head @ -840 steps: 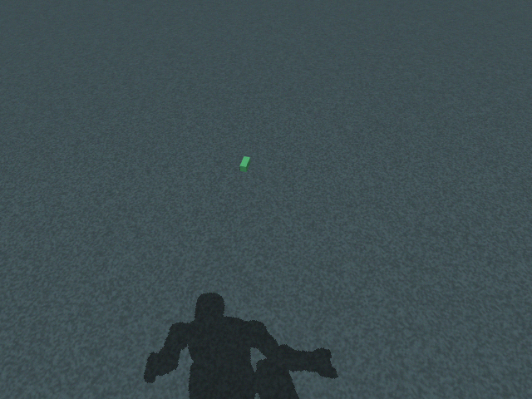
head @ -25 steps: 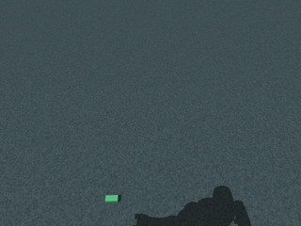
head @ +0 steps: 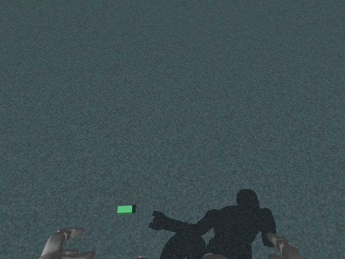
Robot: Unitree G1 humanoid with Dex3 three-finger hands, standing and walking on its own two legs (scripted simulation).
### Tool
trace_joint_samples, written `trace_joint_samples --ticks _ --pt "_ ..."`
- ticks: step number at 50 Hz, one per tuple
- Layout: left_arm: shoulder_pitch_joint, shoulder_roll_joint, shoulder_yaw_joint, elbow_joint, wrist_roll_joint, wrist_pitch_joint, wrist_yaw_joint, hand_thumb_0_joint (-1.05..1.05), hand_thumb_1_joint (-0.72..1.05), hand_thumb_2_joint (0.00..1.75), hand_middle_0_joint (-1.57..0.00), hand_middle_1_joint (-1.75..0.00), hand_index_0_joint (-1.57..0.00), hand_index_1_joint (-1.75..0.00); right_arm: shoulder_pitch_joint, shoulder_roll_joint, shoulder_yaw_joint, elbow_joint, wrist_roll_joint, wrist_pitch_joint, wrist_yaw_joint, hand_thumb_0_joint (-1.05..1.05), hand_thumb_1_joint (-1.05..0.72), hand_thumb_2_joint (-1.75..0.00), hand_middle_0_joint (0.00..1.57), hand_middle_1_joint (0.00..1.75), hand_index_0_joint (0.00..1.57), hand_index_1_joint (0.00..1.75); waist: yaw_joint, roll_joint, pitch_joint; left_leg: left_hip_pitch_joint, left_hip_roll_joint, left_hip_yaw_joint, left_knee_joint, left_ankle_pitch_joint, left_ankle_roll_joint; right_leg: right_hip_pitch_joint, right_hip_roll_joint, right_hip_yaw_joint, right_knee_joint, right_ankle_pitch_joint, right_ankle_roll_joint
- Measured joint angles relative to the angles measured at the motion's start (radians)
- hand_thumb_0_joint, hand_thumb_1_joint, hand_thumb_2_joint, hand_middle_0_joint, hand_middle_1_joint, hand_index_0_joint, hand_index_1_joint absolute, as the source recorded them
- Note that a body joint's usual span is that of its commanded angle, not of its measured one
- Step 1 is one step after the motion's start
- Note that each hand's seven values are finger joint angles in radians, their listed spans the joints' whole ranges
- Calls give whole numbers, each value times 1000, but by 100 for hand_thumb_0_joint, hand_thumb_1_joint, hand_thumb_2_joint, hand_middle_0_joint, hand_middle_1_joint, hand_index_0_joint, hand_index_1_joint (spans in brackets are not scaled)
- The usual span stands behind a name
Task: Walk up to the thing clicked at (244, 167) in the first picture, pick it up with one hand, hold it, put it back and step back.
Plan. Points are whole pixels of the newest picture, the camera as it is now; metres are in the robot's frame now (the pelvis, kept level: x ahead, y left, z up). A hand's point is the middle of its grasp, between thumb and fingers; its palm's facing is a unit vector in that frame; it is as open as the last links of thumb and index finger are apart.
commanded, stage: rise first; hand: left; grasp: from above
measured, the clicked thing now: (125, 210) +0.41 +0.26 -0.73
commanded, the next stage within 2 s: none
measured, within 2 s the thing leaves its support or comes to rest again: neither
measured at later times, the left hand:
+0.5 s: hand out of the picture +0.13 +0.27 -0.21, palm faces -0.20 -0.85 -0.49, open 11.6 cm
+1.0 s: hand (93, 240) +0.23 +0.30 -0.40, palm faces -0.46 -0.44 -0.77, open 12.1 cm
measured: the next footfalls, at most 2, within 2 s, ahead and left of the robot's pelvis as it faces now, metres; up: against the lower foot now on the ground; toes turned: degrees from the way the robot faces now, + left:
none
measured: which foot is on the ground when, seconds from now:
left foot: down 0.00-1.00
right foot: down 0.00-1.00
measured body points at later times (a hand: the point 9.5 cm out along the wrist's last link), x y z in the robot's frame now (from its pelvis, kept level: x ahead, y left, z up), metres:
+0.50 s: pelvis +0.00 +0.01 -0.08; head +0.10 +0.03 +0.36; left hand +0.14 +0.31 -0.18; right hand +0.18 -0.24 -0.16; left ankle +0.01 +0.12 -0.72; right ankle +0.00 -0.12 -0.72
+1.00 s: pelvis -0.06 +0.00 -0.26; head +0.13 +0.02 +0.15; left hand +0.25 +0.32 -0.35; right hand +0.12 -0.27 -0.38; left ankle +0.01 +0.12 -0.72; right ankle +0.00 -0.12 -0.72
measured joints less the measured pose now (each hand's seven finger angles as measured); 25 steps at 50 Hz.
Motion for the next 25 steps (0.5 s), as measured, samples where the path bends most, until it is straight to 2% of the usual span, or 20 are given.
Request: trace_joint_samples --ticks 4,8,16,25 --pt "46 -7 1 -73 22 42 7 0 3 69 -42 -67 -42 -67 8 1 -3 -49 -4 -14 2 0 -90 -90 21 30 20 30 -1 4 -25 -86 -1 0 101 -48 4 -82 -1 0 95 -46 5" --pt "102 -11 1 -175 44 57 8 0 -8 66 -46 -67 -46 -68 1 -1 -11 -87 -8 -34 0 1 -91 -90 21 30 20 30 3 2 -40 -180 -2 -4 209 -97 7 -173 -3 -2 197 -93 8" --pt "212 -10 -16 -380 94 92 16 0 -15 63 -51 -65 -50 -66 -33 -2 -16 -141 -14 -63 -4 1 -94 -91 21 30 20 30 8 0 -69 -339 0 -14 377 -171 12 -321 -1 -11 350 -162 13" --pt "281 -2 -31 -539 129 136 23 -1 -17 61 -52 -65 -52 -65 -61 8 -5 -190 -19 -89 4 1 -97 -92 21 30 20 30 7 2 -100 -490 0 -24 519 -226 14 -464 -1 -20 483 -215 15"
